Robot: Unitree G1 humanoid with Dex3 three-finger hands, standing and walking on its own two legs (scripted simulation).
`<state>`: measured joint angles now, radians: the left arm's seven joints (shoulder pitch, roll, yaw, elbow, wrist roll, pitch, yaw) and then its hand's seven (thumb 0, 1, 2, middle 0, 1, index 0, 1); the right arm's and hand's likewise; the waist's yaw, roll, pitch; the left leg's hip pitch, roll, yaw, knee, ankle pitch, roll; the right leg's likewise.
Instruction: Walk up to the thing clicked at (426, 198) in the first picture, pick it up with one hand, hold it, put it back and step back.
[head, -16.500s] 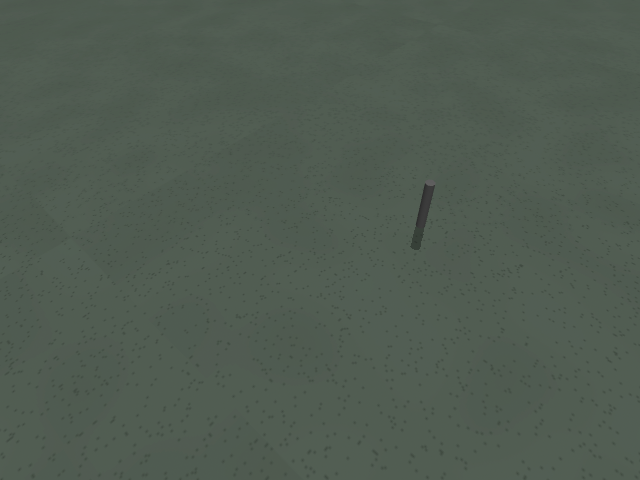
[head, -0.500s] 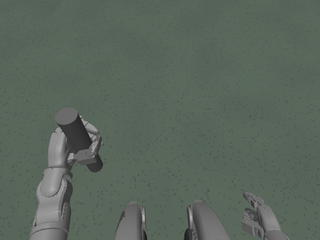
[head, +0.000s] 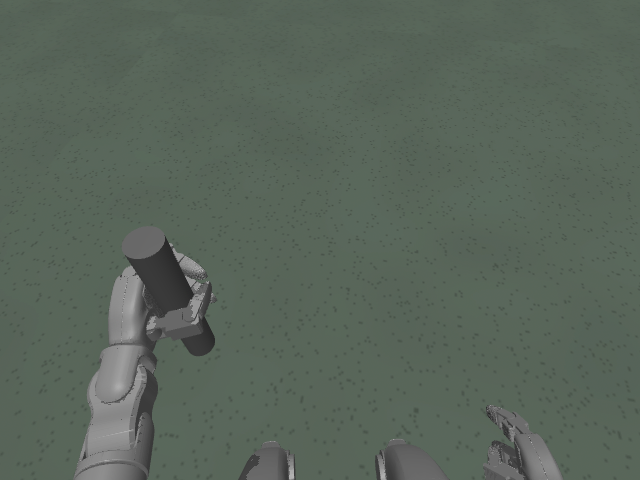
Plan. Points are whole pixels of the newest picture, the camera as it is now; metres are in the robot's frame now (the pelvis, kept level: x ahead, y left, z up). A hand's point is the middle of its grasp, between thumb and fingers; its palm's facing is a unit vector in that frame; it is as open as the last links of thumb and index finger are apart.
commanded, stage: lift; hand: left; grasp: from the side
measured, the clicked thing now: (178, 302) +0.33 +0.19 +0.04
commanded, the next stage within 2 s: hold in 0.40 s
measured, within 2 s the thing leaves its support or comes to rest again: neither
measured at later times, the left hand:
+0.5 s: hand (188, 282) +0.34 +0.17 +0.07, palm faces -0.01 -1.00 -0.01, open 5.1 cm
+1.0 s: hand (187, 273) +0.34 +0.16 +0.09, palm faces -0.01 -1.00 -0.01, open 5.2 cm
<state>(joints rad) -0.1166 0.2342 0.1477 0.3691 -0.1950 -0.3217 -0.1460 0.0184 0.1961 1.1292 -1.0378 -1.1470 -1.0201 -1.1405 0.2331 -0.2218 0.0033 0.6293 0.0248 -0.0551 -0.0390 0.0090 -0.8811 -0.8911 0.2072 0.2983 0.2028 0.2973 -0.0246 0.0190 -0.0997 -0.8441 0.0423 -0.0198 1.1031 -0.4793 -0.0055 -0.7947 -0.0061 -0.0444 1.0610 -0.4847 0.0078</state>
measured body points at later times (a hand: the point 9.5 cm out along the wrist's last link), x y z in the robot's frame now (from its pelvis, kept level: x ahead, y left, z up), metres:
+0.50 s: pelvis +0.01 +0.00 +0.02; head +0.06 +0.00 +0.47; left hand +0.34 +0.22 +0.08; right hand +0.14 -0.25 -0.08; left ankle +0.04 +0.12 -0.66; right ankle +0.02 -0.13 -0.66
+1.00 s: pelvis +0.02 -0.01 +0.04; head +0.05 +0.00 +0.49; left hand +0.34 +0.22 +0.10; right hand +0.15 -0.25 -0.07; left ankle +0.04 +0.12 -0.66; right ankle +0.02 -0.13 -0.66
